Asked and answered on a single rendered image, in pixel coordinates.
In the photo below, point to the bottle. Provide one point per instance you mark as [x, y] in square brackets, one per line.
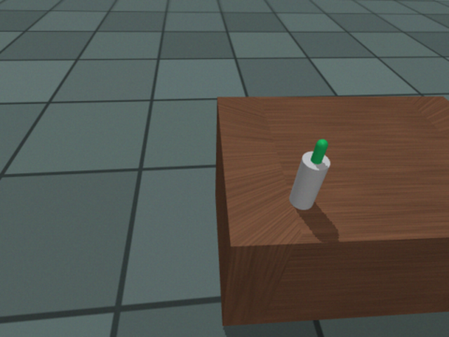
[310, 175]

